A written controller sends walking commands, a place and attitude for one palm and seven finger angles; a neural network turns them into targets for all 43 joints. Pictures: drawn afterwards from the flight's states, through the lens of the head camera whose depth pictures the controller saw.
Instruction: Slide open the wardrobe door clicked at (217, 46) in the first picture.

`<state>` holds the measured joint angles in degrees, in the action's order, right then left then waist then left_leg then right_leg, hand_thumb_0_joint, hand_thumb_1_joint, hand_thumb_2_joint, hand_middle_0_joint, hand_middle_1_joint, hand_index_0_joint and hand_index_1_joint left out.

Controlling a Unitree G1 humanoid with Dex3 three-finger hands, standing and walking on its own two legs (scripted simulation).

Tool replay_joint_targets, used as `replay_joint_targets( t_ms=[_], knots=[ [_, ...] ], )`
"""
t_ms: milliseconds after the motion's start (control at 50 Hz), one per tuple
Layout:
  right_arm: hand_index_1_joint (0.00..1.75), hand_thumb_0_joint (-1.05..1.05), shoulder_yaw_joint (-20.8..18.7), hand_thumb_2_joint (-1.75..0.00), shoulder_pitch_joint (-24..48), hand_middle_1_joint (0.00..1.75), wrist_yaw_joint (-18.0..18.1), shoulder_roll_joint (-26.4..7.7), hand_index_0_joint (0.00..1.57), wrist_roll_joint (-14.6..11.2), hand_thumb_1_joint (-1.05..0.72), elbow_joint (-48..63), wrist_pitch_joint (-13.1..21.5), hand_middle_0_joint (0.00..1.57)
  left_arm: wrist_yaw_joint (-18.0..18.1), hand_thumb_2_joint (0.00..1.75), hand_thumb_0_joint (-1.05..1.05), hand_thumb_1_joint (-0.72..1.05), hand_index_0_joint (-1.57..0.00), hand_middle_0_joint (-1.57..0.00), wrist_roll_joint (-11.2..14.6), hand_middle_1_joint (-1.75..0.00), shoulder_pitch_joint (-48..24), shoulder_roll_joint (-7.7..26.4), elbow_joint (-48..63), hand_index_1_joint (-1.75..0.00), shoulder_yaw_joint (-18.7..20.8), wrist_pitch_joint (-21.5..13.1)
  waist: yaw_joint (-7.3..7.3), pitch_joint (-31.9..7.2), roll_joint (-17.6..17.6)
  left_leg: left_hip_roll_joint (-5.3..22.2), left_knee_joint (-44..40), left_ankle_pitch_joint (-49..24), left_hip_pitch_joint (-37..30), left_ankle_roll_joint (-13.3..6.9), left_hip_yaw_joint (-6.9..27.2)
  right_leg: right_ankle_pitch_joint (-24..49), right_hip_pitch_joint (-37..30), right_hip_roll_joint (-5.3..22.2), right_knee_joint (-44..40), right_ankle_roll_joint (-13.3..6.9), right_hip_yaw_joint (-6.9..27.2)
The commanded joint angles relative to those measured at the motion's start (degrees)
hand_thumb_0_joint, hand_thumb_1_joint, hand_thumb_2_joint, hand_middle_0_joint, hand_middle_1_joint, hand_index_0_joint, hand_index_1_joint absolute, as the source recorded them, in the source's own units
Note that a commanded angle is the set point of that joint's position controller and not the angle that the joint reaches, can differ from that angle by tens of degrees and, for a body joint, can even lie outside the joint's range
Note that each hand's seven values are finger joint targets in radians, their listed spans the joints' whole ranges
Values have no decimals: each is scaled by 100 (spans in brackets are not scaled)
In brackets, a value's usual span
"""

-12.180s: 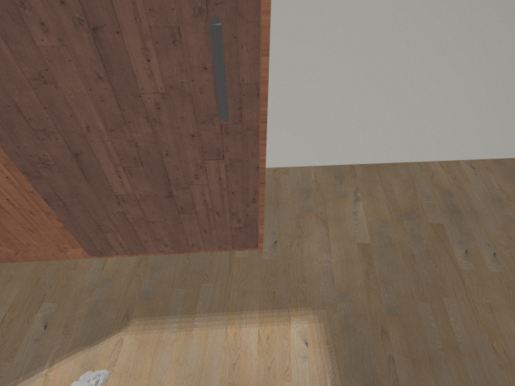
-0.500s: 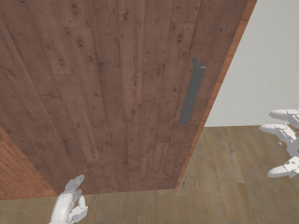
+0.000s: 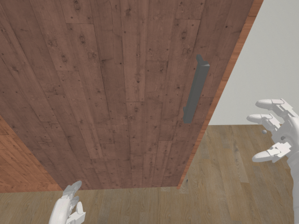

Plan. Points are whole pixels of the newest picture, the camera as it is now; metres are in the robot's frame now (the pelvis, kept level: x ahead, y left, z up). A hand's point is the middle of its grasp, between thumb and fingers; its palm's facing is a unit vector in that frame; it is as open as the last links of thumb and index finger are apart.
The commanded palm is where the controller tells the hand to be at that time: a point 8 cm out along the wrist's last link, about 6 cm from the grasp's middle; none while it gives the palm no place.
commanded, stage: move the hooked fingers beside the handle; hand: right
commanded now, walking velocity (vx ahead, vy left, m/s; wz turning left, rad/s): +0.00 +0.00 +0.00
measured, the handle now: (192, 91) +0.47 -0.10 +0.13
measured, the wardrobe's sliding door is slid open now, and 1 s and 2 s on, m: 0.00 0.00 0.00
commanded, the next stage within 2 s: feel for the door with the fingertips in 1.88 s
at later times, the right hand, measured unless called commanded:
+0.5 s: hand (244, 119) +0.36 -0.22 +0.14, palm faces -0.04 +1.00 -0.02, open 14.0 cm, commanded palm +0.33 -0.26 +0.14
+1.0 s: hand (225, 107) +0.40 -0.18 +0.14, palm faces -0.07 +1.00 +0.00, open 14.0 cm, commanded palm +0.37 -0.23 +0.14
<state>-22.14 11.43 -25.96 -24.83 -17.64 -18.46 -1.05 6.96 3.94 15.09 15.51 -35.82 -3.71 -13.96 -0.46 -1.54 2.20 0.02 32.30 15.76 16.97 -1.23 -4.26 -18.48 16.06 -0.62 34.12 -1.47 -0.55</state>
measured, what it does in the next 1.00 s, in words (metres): stands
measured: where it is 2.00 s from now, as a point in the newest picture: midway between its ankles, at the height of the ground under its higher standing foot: outside the picture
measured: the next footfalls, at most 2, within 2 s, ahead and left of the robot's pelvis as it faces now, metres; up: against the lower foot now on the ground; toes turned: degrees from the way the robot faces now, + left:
none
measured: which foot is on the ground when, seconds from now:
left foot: down 0.00-1.00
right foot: down 0.00-1.00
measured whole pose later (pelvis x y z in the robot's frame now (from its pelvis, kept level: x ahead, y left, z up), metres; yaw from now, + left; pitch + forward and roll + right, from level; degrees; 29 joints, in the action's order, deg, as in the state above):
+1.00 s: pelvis +0.01 +0.01 +0.00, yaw +1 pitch +3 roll +0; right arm -15.6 24.8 -17.4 -20.0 -14.1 -30.6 1.9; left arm 5.7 3.9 17.1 15.4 -36.8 -2.5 -7.4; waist 1.9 -2.5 1.9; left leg -0.3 32.7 16.6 19.2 -1.7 -3.5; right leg -18.9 17.4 -0.3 33.1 -1.0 -1.3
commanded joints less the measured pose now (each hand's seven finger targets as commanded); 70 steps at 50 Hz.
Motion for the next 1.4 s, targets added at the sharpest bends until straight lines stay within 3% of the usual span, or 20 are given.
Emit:
replay_joint_targets(
  t_ms=[0,240,300,440,520,580,600,680,700,760,840,900,940,1000,1040,1100,1160,1280,1300,1380],
  knots=[
    [120,0,-404,-30,1602,120,65,-1422,30,-118,50,1126,341,30,22,90,0,90,-20,-20,-6,-30,-512,743,883,-30,304,-321,-57,-1141,15,81,-407,-1104,-304,-20,151,1340,-422,157,-543,-30,307],
    [120,0,-119,-30,2156,120,347,-1136,30,-6,50,1208,346,30,33,90,0,90,-20,-20,21,-30,-488,703,830,-30,316,-217,43,-1208,221,105,-371,-1273,-275,-28,157,1475,-547,152,-575,3,287],
    [120,0,-174,-30,2152,120,385,-1244,30,20,50,851,282,30,42,90,0,90,-20,-20,17,-30,-407,767,786,-30,338,-144,38,-1135,-217,98,-411,-1239,-303,-14,176,1387,-402,164,-561,-32,271],
    [120,0,106,-30,2815,120,494,-1014,30,93,50,1051,456,30,38,90,0,90,-20,-20,5,-30,-424,677,822,-30,324,-73,98,-1608,303,119,-324,-1477,-370,-43,197,1656,-733,130,-504,-7,270],
    [120,0,-29,-30,2619,120,531,-1100,30,102,50,479,391,30,7,90,0,90,-20,-20,9,-30,-344,735,769,-30,340,23,65,-1373,-164,120,-338,-1539,-418,-29,192,1595,-427,137,-529,-24,239],
    [120,0,65,-30,2917,120,548,-1094,30,160,50,287,338,30,4,90,0,90,-20,-20,30,-30,-317,738,754,-30,334,113,143,-1232,85,131,-359,-1443,-287,-33,224,1442,-337,113,-516,-22,191],
    [120,0,38,-30,2991,120,568,-1178,30,175,50,332,372,30,-9,90,0,90,-20,-20,18,-30,-292,760,753,-30,347,142,129,-1315,-91,130,-354,-1485,-364,-33,231,1493,-323,129,-493,-36,205],
    [120,0,247,-30,3272,120,629,-900,30,152,50,652,550,30,-28,90,0,90,-20,-20,10,-30,-293,690,813,-30,353,134,150,-1700,281,118,-283,-1670,-398,-48,238,1714,-624,112,-434,-25,207],
    [120,0,159,-30,3211,120,656,-1021,30,155,50,468,556,30,-27,90,0,90,-20,-20,7,-30,-214,737,756,-30,364,168,165,-1654,-80,102,-286,-1700,-433,-43,219,1743,-544,143,-425,-37,229],
    [120,0,169,-30,3444,120,689,-1022,30,193,50,17,511,30,-14,90,0,90,-20,-20,27,-30,-164,760,669,-30,373,242,243,-1370,-185,103,-337,-1518,-296,-22,237,1444,-326,128,-468,-45,194],
    [120,0,413,-30,3714,120,761,-833,30,294,50,246,595,30,-64,90,0,90,-20,-20,8,-30,-139,711,730,-30,374,302,219,-1728,282,118,-251,-1760,-391,-55,258,1766,-552,100,-416,-36,194],
    [120,0,213,-30,3431,120,837,-966,30,263,50,145,682,30,-91,90,0,90,-20,-20,-9,-30,-73,751,691,-30,413,343,146,-1846,-88,97,-212,-2014,-555,-49,242,2022,-537,144,-379,-43,188],
    [120,0,381,-30,3444,120,861,-731,30,257,50,27,666,30,-110,90,0,90,-20,-20,5,-30,-89,724,711,-30,387,371,168,-1695,-70,93,-222,-1943,-493,-38,237,1875,-441,125,-436,-33,164],
    [120,0,221,-30,3397,120,949,-919,30,318,50,-118,680,30,-123,90,0,90,-20,-20,-3,-30,-45,761,670,-30,424,437,138,-1578,-239,99,-240,-1910,-494,-34,240,1815,-343,142,-437,-54,134],
    [120,0,328,-30,3431,120,990,-743,30,337,50,18,705,30,-144,90,0,90,-20,-20,2,-30,-85,706,713,-30,423,449,136,-1679,33,97,-228,-1972,-495,-45,265,1889,-450,122,-436,-40,113],
    [120,0,293,-30,3524,120,1032,-864,30,345,50,-143,735,30,-137,90,0,90,-20,-20,6,-30,-57,754,675,-30,414,508,191,-1514,-299,84,-296,-1714,-457,-26,272,1569,-284,142,-472,-65,115],
    [120,0,252,-30,3708,120,1040,-897,30,362,50,-99,805,30,-122,90,0,90,-20,-20,9,-30,-92,712,713,-30,396,527,180,-1585,8,90,-290,-1689,-506,-44,312,1495,-304,102,-502,-58,96],
    [120,0,311,-30,3869,120,966,-877,30,336,50,-384,861,30,-91,90,0,90,-20,-20,24,-30,-108,720,670,-30,369,526,228,-1443,-6,83,-362,-1466,-432,-39,336,1223,-233,94,-533,-66,96],
    [120,0,288,-30,3821,120,961,-929,30,334,50,-508,859,30,-87,90,0,90,-20,-20,16,-30,-67,763,657,-30,384,552,250,-1428,-359,84,-376,-1462,-470,-11,336,1218,-174,117,-515,-102,85],
    [120,0,341,-30,4120,120,885,-917,30,336,50,-707,876,30,-89,90,0,90,-20,-20,33,-30,-66,749,648,-30,379,548,273,-1447,11,90,-391,-1267,-312,-29,378,1028,-164,76,-484,-85,80]
  ],
)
